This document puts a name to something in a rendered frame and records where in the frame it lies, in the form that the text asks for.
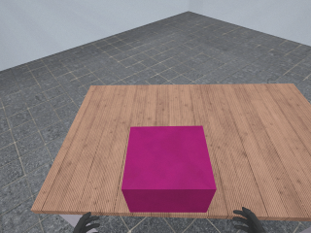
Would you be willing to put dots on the right robot hand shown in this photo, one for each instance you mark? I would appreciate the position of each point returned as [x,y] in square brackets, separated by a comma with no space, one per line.
[250,219]

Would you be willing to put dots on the carton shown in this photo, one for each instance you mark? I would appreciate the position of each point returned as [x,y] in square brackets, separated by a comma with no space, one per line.
[167,169]

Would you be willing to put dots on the left robot hand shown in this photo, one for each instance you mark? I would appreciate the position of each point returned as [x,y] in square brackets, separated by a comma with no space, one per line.
[83,221]

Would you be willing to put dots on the table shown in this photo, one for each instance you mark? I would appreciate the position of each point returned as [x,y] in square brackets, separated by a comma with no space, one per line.
[258,137]

